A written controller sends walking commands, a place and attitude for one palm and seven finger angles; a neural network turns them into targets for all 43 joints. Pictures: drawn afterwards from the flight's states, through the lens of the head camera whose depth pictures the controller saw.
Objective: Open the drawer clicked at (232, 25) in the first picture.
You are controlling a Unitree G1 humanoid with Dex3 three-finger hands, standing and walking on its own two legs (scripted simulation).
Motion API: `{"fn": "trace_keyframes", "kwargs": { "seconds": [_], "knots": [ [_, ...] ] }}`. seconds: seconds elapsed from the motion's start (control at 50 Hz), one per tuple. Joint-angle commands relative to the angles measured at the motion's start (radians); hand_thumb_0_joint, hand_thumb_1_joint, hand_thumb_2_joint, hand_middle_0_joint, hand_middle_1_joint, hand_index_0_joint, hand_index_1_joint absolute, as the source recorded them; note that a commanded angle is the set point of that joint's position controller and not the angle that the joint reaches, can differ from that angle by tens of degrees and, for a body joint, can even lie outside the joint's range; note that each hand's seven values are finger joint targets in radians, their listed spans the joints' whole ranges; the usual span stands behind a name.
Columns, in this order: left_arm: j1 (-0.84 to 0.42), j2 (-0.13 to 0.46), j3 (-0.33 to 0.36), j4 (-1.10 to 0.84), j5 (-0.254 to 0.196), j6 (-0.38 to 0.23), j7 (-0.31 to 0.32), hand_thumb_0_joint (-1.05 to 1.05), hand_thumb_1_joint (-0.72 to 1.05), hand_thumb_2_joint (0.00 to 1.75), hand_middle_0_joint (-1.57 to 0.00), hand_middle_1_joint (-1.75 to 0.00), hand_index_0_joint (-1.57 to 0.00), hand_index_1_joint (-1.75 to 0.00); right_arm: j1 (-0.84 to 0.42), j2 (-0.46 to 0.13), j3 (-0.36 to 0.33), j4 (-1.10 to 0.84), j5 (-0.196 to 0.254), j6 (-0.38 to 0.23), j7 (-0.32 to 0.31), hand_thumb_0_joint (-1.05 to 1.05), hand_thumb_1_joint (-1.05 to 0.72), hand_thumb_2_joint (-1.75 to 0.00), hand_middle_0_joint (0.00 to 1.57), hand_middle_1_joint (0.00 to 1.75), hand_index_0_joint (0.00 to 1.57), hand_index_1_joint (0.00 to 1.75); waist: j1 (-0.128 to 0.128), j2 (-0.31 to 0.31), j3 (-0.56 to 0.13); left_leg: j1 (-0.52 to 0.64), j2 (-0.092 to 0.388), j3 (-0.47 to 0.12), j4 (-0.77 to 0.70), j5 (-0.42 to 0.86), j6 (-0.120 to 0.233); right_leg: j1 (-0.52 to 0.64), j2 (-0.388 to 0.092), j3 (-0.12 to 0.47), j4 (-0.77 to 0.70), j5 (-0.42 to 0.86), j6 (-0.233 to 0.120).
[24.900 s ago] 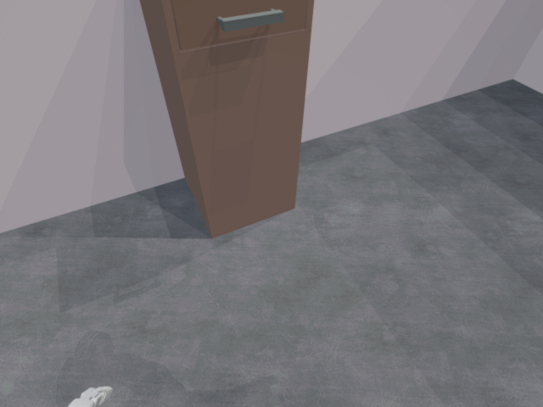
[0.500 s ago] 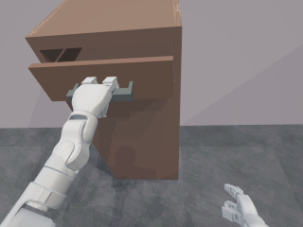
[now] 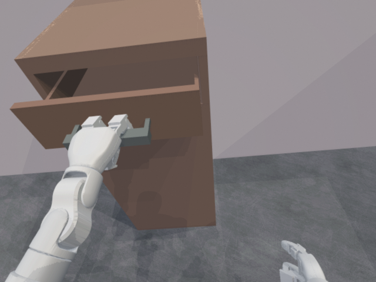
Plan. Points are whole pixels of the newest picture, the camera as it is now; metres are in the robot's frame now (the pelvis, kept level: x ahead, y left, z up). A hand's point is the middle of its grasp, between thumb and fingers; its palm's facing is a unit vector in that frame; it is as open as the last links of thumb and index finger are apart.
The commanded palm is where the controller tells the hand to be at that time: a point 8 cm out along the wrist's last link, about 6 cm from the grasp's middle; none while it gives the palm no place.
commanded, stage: pull the drawer open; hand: left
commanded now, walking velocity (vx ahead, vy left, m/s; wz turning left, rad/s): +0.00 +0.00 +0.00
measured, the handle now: (110, 132) +0.38 +0.19 +0.15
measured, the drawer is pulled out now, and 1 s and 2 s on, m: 0.12 0.30 0.30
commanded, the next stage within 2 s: open the thumb to release the handle in 1.24 s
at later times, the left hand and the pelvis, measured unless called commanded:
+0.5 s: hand (97, 212) +0.21 +0.17 +0.13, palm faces +0.12 -0.15 -0.98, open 6.0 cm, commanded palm +0.14 +0.18 +0.19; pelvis -0.01 -0.01 +0.00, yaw +1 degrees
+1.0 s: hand (86, 250) +0.15 +0.16 +0.13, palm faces +0.11 -0.13 -0.98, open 6.1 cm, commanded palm +0.08 +0.18 +0.19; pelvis -0.02 -0.03 -0.01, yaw -1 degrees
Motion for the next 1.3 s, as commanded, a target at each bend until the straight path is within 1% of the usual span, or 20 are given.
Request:
{"fn": "trace_keyframes", "kwargs": {
  "seconds": [0.0,0.18,0.2,0.28,0.3,0.38,0.4,0.48,0.6,0.68,0.7,0.78,0.84,0.98,1.0,1.08,1.1,1.18,1.2,1.28],
  "knots": [
    [-0.047,0.144,0.139,-0.332,-0.047,-0.005,0.056,0.00,0.90,0.90,-0.40,-1.35,-0.40,-1.35,-0.230,-0.056,-0.019,-0.203,-0.001,-0.067,0.020,0.00,-0.90,-0.90,0.20,0.30,0.20,0.30,0.082,-0.140,-0.307,-0.068,-0.007,-0.028,-0.004,0.561,0.007,0.359,-0.004,0.008,0.028,0.477,-0.013],
    [0.173,0.171,0.186,-0.515,-0.042,-0.003,0.101,0.00,0.90,0.90,-0.40,-1.35,-0.40,-1.35,-0.268,-0.051,-0.012,-0.199,-0.004,-0.060,0.043,0.00,-0.90,-0.90,0.20,0.30,0.20,0.30,0.087,-0.129,-0.259,-0.055,-0.001,-0.027,0.008,0.538,-0.002,0.333,0.004,0.015,0.027,0.480,-0.013],
    [0.186,0.113,0.140,-0.528,-0.032,-0.001,0.104,0.00,0.90,0.90,-0.40,-1.35,-0.40,-1.35,-0.262,-0.035,-0.004,-0.205,-0.011,-0.063,0.046,0.00,-0.90,-0.90,0.20,0.30,0.20,0.30,0.087,-0.141,-0.265,-0.054,-0.003,-0.023,0.010,0.548,0.003,0.332,0.000,0.006,0.030,0.478,-0.010],
    [0.234,0.183,0.201,-0.566,-0.037,0.002,0.119,0.00,0.90,0.90,-0.40,-1.35,-0.40,-1.35,-0.282,-0.049,-0.001,-0.201,-0.007,-0.053,0.041,0.00,-0.90,-0.90,0.20,0.30,0.20,0.30,0.082,-0.122,-0.212,-0.055,0.005,-0.021,0.008,0.476,-0.004,0.302,0.009,0.021,0.011,0.429,-0.009],
    [0.236,0.121,0.143,-0.569,-0.017,0.004,0.121,0.00,0.90,0.90,-0.40,-1.35,-0.40,-1.35,-0.280,-0.032,0.010,-0.207,-0.016,-0.055,0.046,0.00,-0.90,-0.90,0.20,0.30,0.20,0.30,0.085,-0.112,-0.217,-0.058,0.001,-0.021,0.005,0.487,-0.002,0.299,0.003,0.009,0.017,0.415,-0.009],
    [0.270,0.167,0.178,-0.608,-0.021,0.007,0.131,0.00,0.90,0.90,-0.40,-1.35,-0.40,-1.35,-0.293,-0.047,0.007,-0.210,-0.010,-0.050,0.040,0.00,-0.90,-0.90,0.20,0.30,0.20,0.30,0.083,-0.084,-0.199,-0.050,0.010,-0.022,0.006,0.440,-0.007,0.285,0.013,0.022,0.004,0.369,-0.007],
    [0.292,0.117,0.136,-0.616,-0.009,0.007,0.131,0.00,0.90,0.90,-0.40,-1.35,-0.40,-1.35,-0.291,-0.030,0.017,-0.223,-0.018,-0.054,0.045,0.00,-0.90,-0.90,0.20,0.30,0.20,0.30,0.093,-0.103,-0.217,-0.056,0.006,-0.019,0.007,0.450,-0.003,0.299,0.004,0.010,0.011,0.367,-0.005],
    [0.395,0.180,0.207,-0.631,-0.028,0.007,0.140,0.00,0.90,0.90,-0.40,-1.35,-0.40,-1.35,-0.300,-0.053,0.016,-0.229,-0.008,-0.047,0.038,0.00,-0.90,-0.90,0.20,0.30,0.20,0.30,0.092,-0.102,-0.195,-0.069,0.017,-0.017,0.007,0.414,-0.005,0.307,0.006,0.033,0.000,0.371,0.002],
    [0.549,0.138,0.174,-0.720,-0.033,0.005,0.150,0.00,0.90,0.90,-0.40,-1.35,-0.40,-1.35,-0.285,-0.049,0.019,-0.268,-0.009,-0.054,0.045,0.00,-0.90,-0.90,0.20,0.30,0.20,0.30,0.105,-0.101,-0.183,-0.094,0.023,-0.001,0.015,0.392,-0.003,0.300,-0.010,0.025,0.006,0.330,0.014],
    [0.656,0.226,0.275,-0.744,-0.065,-0.003,0.176,0.00,0.90,0.90,-0.40,-1.35,-0.40,-1.35,-0.281,-0.080,0.010,-0.273,0.005,-0.056,0.035,0.00,-0.90,-0.90,0.20,0.30,0.20,0.30,0.099,-0.096,-0.150,-0.113,0.034,0.004,0.029,0.339,-0.010,0.277,-0.008,0.048,-0.005,0.312,0.019],
    [0.687,0.170,0.231,-0.756,-0.052,-0.004,0.176,0.00,0.90,0.90,-0.40,-1.35,-0.40,-1.35,-0.269,-0.059,0.018,-0.290,-0.006,-0.060,0.040,0.00,-0.90,-0.90,0.20,0.30,0.20,0.30,0.111,-0.117,-0.152,-0.129,0.026,0.005,0.030,0.343,-0.005,0.281,-0.018,0.036,0.004,0.297,0.022],
    [0.765,0.230,0.299,-0.792,-0.076,-0.021,0.205,0.00,0.90,0.90,-0.40,-1.35,-0.40,-1.35,-0.266,-0.088,0.004,-0.293,0.005,-0.068,0.031,0.00,-0.90,-0.90,0.20,0.30,0.20,0.30,0.105,-0.089,-0.142,-0.124,0.035,0.008,0.050,0.298,-0.010,0.242,-0.017,0.059,-0.013,0.253,0.026],
    [0.829,0.197,0.284,-0.784,-0.068,-0.043,0.223,0.00,0.90,0.90,-0.40,-1.35,-0.40,-1.35,-0.232,-0.079,0.003,-0.293,-0.006,-0.074,0.029,0.00,-0.90,-0.90,0.20,0.30,0.20,0.30,0.107,-0.123,-0.113,-0.149,0.026,0.008,0.055,0.287,-0.006,0.217,-0.024,0.057,-0.012,0.231,0.029],
    [0.796,0.249,0.352,-0.783,-0.082,-0.056,0.255,0.00,0.90,0.90,-0.40,-1.35,-0.40,-1.35,-0.232,-0.084,-0.004,-0.286,-0.003,-0.099,0.013,0.00,-0.90,-0.90,0.20,0.30,0.20,0.30,0.107,-0.091,-0.135,-0.139,0.026,0.004,0.075,0.231,-0.009,0.191,-0.032,0.088,-0.035,0.148,0.026],
    [0.786,0.198,0.309,-0.781,-0.065,-0.054,0.252,0.00,0.90,0.90,-0.40,-1.35,-0.40,-1.35,-0.219,-0.061,0.005,-0.288,-0.014,-0.102,0.017,0.00,-0.90,-0.90,0.20,0.30,0.20,0.30,0.112,-0.109,-0.144,-0.152,0.014,0.002,0.071,0.245,-0.004,0.204,-0.035,0.074,-0.025,0.145,0.026],
    [0.777,0.265,0.377,-0.761,-0.088,-0.055,0.255,0.00,0.90,0.90,-0.40,-1.35,-0.40,-1.35,-0.229,-0.079,-0.003,-0.275,-0.004,-0.107,0.005,0.00,-0.90,-0.90,0.20,0.30,0.20,0.30,0.105,-0.107,-0.130,-0.147,0.022,0.000,0.074,0.224,-0.009,0.195,-0.032,0.091,-0.036,0.150,0.027],
    [0.787,0.206,0.328,-0.756,-0.069,-0.053,0.250,0.00,0.90,0.90,-0.40,-1.35,-0.40,-1.35,-0.218,-0.056,0.005,-0.281,-0.013,-0.108,0.010,0.00,-0.90,-0.90,0.20,0.30,0.20,0.30,0.114,-0.107,-0.130,-0.154,0.013,0.001,0.069,0.238,-0.004,0.199,-0.034,0.073,-0.028,0.142,0.026],
    [0.732,0.238,0.346,-0.759,-0.078,-0.055,0.250,0.00,0.90,0.90,-0.40,-1.35,-0.40,-1.35,-0.230,-0.071,-0.002,-0.269,-0.005,-0.114,0.005,0.00,-0.90,-0.90,0.20,0.30,0.20,0.30,0.100,-0.091,-0.123,-0.132,0.021,-0.004,0.068,0.230,-0.009,0.172,-0.024,0.070,-0.035,0.131,0.023],
    [0.735,0.187,0.302,-0.750,-0.064,-0.056,0.247,0.00,0.90,0.90,-0.40,-1.35,-0.40,-1.35,-0.213,-0.050,0.006,-0.273,-0.015,-0.118,0.008,0.00,-0.90,-0.90,0.20,0.30,0.20,0.30,0.108,-0.114,-0.136,-0.135,0.013,-0.004,0.068,0.244,-0.003,0.184,-0.028,0.057,-0.028,0.128,0.024],
    [0.709,0.246,0.360,-0.729,-0.076,-0.056,0.246,0.00,0.90,0.90,-0.40,-1.35,-0.40,-1.35,-0.231,-0.064,0.001,-0.260,-0.007,-0.114,0.000,0.00,-0.90,-0.90,0.20,0.30,0.20,0.30,0.103,-0.122,-0.124,-0.123,0.022,-0.009,0.065,0.234,-0.007,0.182,-0.025,0.072,-0.040,0.146,0.023]
  ]
}}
